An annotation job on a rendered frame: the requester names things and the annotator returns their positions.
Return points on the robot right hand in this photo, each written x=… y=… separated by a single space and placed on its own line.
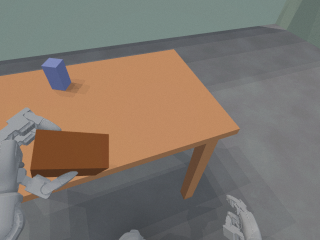
x=245 y=226

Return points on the left robot shin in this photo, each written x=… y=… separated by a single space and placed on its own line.
x=135 y=231

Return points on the robot left hand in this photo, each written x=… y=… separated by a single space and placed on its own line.
x=21 y=130

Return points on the table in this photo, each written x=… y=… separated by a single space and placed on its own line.
x=152 y=106

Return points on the sponge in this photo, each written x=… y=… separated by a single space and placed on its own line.
x=58 y=152

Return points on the left robot forearm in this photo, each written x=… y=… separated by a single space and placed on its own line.
x=12 y=217

